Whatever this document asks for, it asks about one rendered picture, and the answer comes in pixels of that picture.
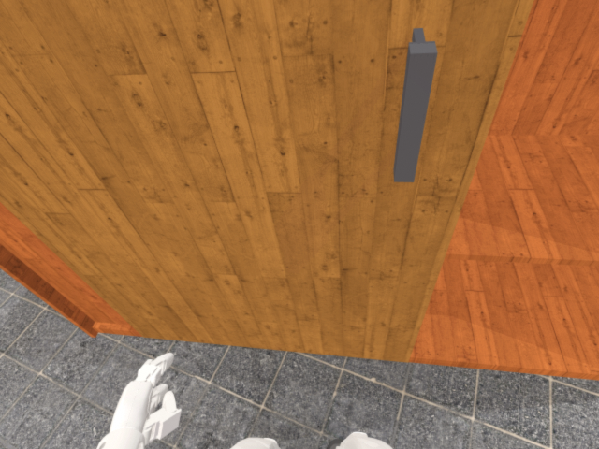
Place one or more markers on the wardrobe door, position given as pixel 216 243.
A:
pixel 221 171
pixel 26 246

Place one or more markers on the right robot shin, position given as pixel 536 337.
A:
pixel 355 434

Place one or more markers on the left robot hand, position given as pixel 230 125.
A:
pixel 136 406

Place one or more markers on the left robot forearm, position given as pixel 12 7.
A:
pixel 123 438

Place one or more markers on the handle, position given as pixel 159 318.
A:
pixel 420 64

